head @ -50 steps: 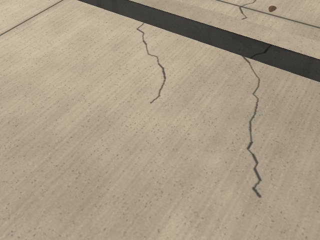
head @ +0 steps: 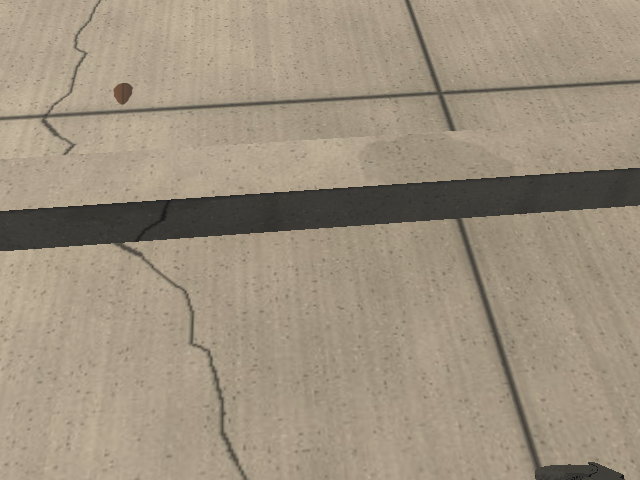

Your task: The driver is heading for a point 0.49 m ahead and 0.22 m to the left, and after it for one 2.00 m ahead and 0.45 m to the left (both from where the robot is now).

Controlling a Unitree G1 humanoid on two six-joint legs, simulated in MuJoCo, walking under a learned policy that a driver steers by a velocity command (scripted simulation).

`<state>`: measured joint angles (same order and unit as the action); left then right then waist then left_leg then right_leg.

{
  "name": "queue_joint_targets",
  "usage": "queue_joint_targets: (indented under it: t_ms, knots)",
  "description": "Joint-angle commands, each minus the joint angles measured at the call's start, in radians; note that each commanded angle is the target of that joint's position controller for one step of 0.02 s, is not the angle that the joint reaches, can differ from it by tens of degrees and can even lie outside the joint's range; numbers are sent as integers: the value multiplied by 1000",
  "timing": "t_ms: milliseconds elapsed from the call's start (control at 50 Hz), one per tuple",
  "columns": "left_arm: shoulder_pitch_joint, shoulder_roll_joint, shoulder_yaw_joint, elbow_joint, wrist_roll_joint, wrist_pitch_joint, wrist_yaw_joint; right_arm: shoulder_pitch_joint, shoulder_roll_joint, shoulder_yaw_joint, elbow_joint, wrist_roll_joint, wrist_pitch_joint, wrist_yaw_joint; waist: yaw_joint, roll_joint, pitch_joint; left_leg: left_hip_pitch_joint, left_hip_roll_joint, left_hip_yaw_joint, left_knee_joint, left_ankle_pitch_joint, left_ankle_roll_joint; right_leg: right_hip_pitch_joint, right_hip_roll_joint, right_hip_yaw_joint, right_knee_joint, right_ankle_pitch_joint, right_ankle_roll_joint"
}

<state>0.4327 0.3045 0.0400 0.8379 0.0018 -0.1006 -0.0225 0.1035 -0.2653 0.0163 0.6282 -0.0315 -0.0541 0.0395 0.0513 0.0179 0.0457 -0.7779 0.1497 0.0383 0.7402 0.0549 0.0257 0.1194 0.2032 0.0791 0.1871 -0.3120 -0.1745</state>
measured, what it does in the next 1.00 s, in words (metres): walks ahead, turning left: left foot, then right foot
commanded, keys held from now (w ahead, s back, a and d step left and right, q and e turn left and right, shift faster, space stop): w+q+shift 0.32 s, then q+shift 0.22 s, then shift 0.42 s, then e+shift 0.04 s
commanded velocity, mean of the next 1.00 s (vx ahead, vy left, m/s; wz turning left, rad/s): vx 0.54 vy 0.00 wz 0.52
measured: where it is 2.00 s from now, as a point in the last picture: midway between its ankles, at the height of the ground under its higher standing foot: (323, 318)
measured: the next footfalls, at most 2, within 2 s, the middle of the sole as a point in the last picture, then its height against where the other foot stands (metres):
left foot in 0.14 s outside the picture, level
right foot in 0.54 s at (337, 335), level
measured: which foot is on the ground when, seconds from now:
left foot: up 0.00-0.12, down 0.14-0.52, up 0.54-0.92, down 0.94-1.00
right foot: down 0.00-0.12, up 0.14-0.52, down 0.54-0.94, up 0.96-1.00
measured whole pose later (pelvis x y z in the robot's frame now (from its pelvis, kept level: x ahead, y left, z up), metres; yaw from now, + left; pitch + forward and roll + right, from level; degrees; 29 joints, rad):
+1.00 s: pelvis +0.66 +0.11 +0.01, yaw +34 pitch +0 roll -1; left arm 0.34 0.27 0.02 0.84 0.02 0.00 0.00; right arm 0.11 -0.22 0.01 0.72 -0.03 0.01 0.00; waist 0.07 -0.01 0.02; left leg -0.33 -0.03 -0.04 0.54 -0.21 0.04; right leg -0.31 -0.02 -0.06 0.60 -0.40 0.00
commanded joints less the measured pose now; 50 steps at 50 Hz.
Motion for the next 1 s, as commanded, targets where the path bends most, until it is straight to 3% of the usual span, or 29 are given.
queue_joint_targets:
  t_ms: [20,80,120,140,160,180,220,240,300,360,400,440,500,520,540,560,580,600,620,640,680,720,780,840,920,940,960,980,1000]
  knots:
    - [22,148,27,-16,1,-35,10,-87,-70,-15,-42,25,-12,11,10,-29,53,256,-96,90,-146,164,66,-146,-264,-19,-143,887,46]
    - [1,205,39,-11,39,-15,46,17,-141,-42,10,25,-10,8,-76,-120,-59,357,-228,108,-153,-1,100,59,-329,-94,55,1405,106]
    - [-91,223,48,-34,75,18,65,364,-209,-77,128,30,3,-6,-247,-143,-194,636,-272,101,-126,-113,133,27,-351,-136,488,1556,132]
    - [-188,230,51,-56,70,28,69,590,-243,-103,192,25,9,-19,-390,-84,-224,842,-223,29,-202,-165,196,-150,-286,-180,927,1369,141]
    - [-150,53,8,-107,52,7,46,586,-303,-122,222,5,19,-29,-253,230,-216,1168,-22,-338,-96,-230,324,-698,-111,-132,1389,103,185]
    - [-106,52,-11,-152,25,-19,34,455,-278,-120,190,8,22,-20,-166,265,-328,1234,116,-854,-359,-411,444,-925,-54,10,1516,-147,187]
    - [-213,112,-25,-175,43,-41,24,350,-183,-112,165,20,19,-18,-124,-66,-135,953,91,-750,-492,-514,376,-911,-193,71,1321,24,146]
    - [-245,102,-32,-184,56,-36,21,336,-156,-104,174,17,13,-22,-87,-123,-49,791,41,-662,-514,-444,335,-861,-223,48,1235,28,144]
    - [-252,63,-54,-224,87,22,10,328,-164,-95,192,23,-17,-28,-6,-74,45,510,-74,-510,-566,-357,307,-778,-275,6,1044,-17,189]
    - [-434,48,-74,-306,63,17,-3,314,-200,-111,186,27,-32,-28,-39,-47,126,340,-137,-408,-600,59,278,-677,-266,-85,704,163,233]
    - [-485,3,-87,-324,47,11,-3,360,-196,-119,210,42,-24,-23,-91,-16,65,370,-197,-325,-506,371,180,-547,-199,-131,496,377,222]
    - [-491,12,-81,-324,33,10,6,420,-202,-129,235,47,-13,-20,-135,25,-14,470,-218,-329,-418,473,107,-463,-134,-135,399,460,204]
    - [-363,92,-49,-295,33,1,45,370,-222,-143,214,38,-6,-41,-66,82,-113,551,-241,-404,-157,482,26,-258,-108,-53,257,466,182]
    - [-215,129,-33,-250,35,-12,55,303,-229,-146,189,42,-9,-44,24,67,-171,521,-271,-394,46,371,5,-116,-168,-9,195,574,167]
    - [-62,176,-17,-204,53,-21,59,303,-150,-129,158,55,-11,-49,61,-3,-279,418,-293,-325,302,-91,-12,86,-363,102,276,809,136]
    - [22,204,-10,-209,78,-16,51,413,-59,-106,136,77,-1,-68,15,-185,-421,243,-362,-186,637,-823,-16,279,-714,334,466,1471,54]
    - [3,164,-2,-213,46,-5,31,514,-117,-106,123,70,12,-77,-27,-214,-598,192,-294,-191,772,-767,-27,345,-785,454,477,1517,-59]
    - [-134,123,4,-238,28,-1,40,462,-154,-110,135,43,26,-75,-32,-205,-561,150,-243,-164,761,-602,-28,217,-714,453,364,1104,-101]
    - [-206,31,-17,-245,27,6,45,372,-160,-111,137,17,40,-63,-39,-134,-407,149,-209,-132,674,-523,-44,44,-594,328,283,857,-68]
    - [-217,3,-29,-223,32,13,48,312,-144,-111,127,7,51,-44,-46,-119,-296,147,-198,-129,621,-517,-57,-65,-531,248,236,780,-52]
    - [-156,26,-20,-161,21,14,52,260,-91,-100,106,-6,72,-15,-52,-102,-165,213,-184,-131,506,-518,-57,-240,-482,137,189,899,-44]
    - [-151,60,-6,-129,22,9,45,259,-53,-85,92,-7,79,-11,-81,-113,-177,246,-194,-121,411,-496,-53,-278,-483,94,176,954,-53]
    - [-186,70,1,-115,24,13,31,228,-50,-70,77,-4,83,-7,-105,-147,-193,349,-181,-96,225,-374,-33,-359,-462,7,149,917,-33]
    - [-194,86,9,-98,18,27,19,160,-63,-57,66,5,90,-8,-91,-181,-172,480,-178,-62,44,-287,-22,-425,-431,-46,135,753,-3]
    - [-144,97,14,-66,11,63,21,119,-74,-49,69,-5,68,-21,-76,-122,-125,642,-186,-50,-258,-203,9,-473,-395,-41,232,389,62]
    - [-94,74,8,-56,21,69,22,107,-92,-47,60,-10,57,-27,-63,-44,-120,695,-102,-140,-349,-144,25,-505,-362,-56,284,243,112]
    - [-10,8,-6,-76,36,77,19,99,-156,-49,34,-19,52,-35,-10,177,-153,755,164,-420,-392,143,71,-565,-269,-135,461,-161,170]
    - [-4,-13,-19,-49,7,103,33,72,-133,-44,42,5,56,-55,-44,203,-154,577,218,-416,-454,74,193,-484,-222,-92,486,-263,177]
    - [-22,17,-14,-39,1,121,37,39,-92,-33,52,7,56,-62,-32,152,-92,504,160,-365,-483,-56,189,-429,-235,-54,501,-215,177]
Over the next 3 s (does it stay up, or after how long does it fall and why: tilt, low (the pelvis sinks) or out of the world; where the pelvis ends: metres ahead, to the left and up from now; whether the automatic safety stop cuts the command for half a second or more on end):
stays up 1.22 0.07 0.15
